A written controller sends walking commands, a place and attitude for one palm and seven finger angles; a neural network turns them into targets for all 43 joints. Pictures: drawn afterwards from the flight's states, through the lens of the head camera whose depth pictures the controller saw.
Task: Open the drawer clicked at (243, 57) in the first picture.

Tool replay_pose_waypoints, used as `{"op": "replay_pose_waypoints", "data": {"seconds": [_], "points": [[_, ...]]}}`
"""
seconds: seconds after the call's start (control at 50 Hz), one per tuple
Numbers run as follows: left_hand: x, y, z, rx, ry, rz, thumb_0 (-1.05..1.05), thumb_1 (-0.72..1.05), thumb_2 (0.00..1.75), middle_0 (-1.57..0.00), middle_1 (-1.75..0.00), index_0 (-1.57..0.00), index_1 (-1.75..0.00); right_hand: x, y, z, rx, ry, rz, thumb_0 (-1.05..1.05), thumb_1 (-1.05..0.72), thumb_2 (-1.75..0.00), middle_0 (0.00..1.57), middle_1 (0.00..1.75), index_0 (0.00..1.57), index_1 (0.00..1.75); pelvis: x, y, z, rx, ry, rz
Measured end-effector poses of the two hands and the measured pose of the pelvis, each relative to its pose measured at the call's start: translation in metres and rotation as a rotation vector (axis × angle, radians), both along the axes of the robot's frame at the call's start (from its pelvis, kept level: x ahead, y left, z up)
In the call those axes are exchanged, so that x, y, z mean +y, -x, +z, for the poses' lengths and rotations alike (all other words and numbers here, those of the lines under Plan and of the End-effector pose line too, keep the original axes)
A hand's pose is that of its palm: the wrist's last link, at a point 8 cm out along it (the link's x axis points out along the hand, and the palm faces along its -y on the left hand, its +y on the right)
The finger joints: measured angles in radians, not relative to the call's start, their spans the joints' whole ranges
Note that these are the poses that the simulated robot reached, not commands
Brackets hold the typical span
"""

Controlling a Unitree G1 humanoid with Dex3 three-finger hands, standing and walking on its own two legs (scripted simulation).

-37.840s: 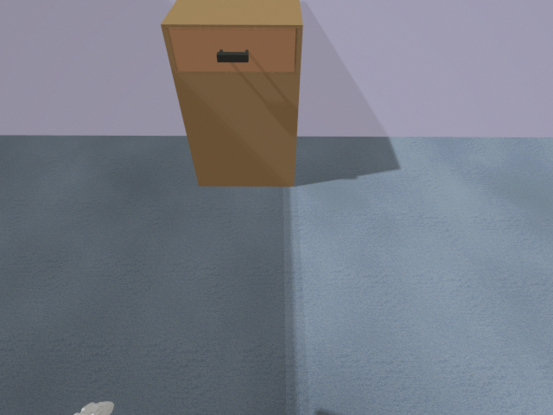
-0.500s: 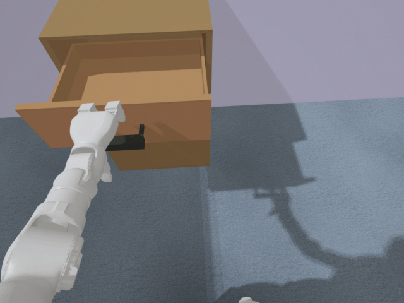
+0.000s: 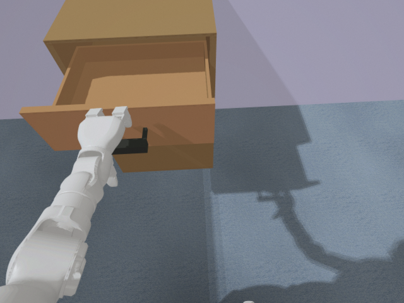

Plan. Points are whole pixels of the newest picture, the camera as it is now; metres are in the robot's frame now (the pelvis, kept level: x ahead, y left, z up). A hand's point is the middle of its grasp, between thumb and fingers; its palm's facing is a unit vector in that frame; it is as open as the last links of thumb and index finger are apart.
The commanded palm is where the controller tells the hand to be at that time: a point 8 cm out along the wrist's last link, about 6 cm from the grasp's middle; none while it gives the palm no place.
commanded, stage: re-aim the fingers above the handle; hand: left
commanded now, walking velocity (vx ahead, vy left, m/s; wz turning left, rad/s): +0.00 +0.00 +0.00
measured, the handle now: (125, 139) +0.50 +0.20 -0.04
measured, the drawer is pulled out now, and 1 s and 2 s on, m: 0.28 0.28 0.25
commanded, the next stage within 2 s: lower the fingers behind the handle in 0.60 s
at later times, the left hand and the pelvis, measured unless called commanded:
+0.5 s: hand (112, 147) +0.43 +0.20 +0.03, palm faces -0.02 -0.02 -1.00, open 13.8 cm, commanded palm +0.41 +0.20 +0.08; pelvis +0.00 -0.01 +0.00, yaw +0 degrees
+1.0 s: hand (113, 157) +0.42 +0.20 +0.01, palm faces -0.04 -0.01 -1.00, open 13.8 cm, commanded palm +0.40 +0.20 +0.06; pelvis -0.01 -0.01 +0.00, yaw +0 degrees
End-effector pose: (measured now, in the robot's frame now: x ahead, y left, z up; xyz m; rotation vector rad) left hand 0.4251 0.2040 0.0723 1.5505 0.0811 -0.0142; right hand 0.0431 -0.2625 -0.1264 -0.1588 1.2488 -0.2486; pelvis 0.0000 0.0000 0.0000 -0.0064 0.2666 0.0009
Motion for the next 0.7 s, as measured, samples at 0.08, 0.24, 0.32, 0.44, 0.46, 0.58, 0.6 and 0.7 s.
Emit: {"op": "replay_pose_waypoints", "data": {"seconds": [0.08,0.24,0.32,0.44,0.46,0.58,0.6,0.7], "points": [[0.000,0.003,0.000,-0.004,0.011,-0.019,0.00,-0.49,0.30,-0.32,-1.20,-0.32,-1.20,-0.003,-0.003,0.002,-0.009,0.010,0.001,0.00,-0.91,-0.89,0.20,0.30,0.20,0.30,-0.002,-0.001,0.001,-0.003,-0.001,-0.002],[0.008,0.013,0.001,-0.029,-0.008,-0.005,0.00,-0.49,0.30,-0.32,-1.20,-0.32,-1.20,-0.011,-0.008,0.003,-0.014,0.018,0.014,0.00,-0.91,-0.89,0.20,0.30,0.20,0.30,-0.005,-0.001,0.000,-0.007,-0.001,0.006],[0.004,0.015,0.001,-0.021,-0.014,-0.010,-0.01,-0.49,0.30,-0.32,-1.20,-0.32,-1.20,-0.013,-0.012,0.003,-0.019,0.020,0.023,0.00,-0.91,-0.89,0.20,0.30,0.20,0.30,-0.006,0.001,0.001,-0.013,-0.001,0.014],[-0.007,0.012,0.006,-0.040,0.004,-0.030,-0.01,-0.49,0.30,-0.32,-1.20,-0.32,-1.20,-0.012,-0.014,0.003,-0.039,0.019,0.023,0.00,-0.91,-0.89,0.20,0.30,0.20,0.30,-0.007,0.002,0.001,-0.018,-0.004,0.010],[-0.008,0.011,0.007,-0.043,0.000,-0.027,-0.01,-0.49,0.30,-0.32,-1.20,-0.32,-1.20,-0.012,-0.014,0.003,-0.043,0.018,0.021,0.00,-0.91,-0.89,0.20,0.30,0.20,0.30,-0.008,0.003,0.001,-0.019,-0.004,0.008],[-0.004,0.012,0.008,-0.028,-0.016,0.002,0.00,-0.49,0.30,-0.32,-1.20,-0.32,-1.20,-0.010,-0.010,0.002,-0.051,0.003,0.012,0.00,-0.91,-0.89,0.20,0.30,0.20,0.30,-0.009,0.005,0.002,-0.021,-0.007,0.000],[-0.003,0.013,0.008,-0.022,-0.015,0.004,0.00,-0.49,0.30,-0.32,-1.20,-0.32,-1.20,-0.010,-0.009,0.002,-0.050,0.003,0.011,0.00,-0.91,-0.89,0.20,0.30,0.20,0.30,-0.009,0.005,0.002,-0.022,-0.008,-0.001],[-0.003,0.018,0.005,-0.009,-0.015,-0.015,0.00,-0.49,0.30,-0.32,-1.20,-0.32,-1.20,-0.011,-0.003,0.002,-0.038,0.008,0.010,0.00,-0.91,-0.89,0.20,0.30,0.20,0.30,-0.009,0.006,0.002,-0.025,-0.008,0.003]]}}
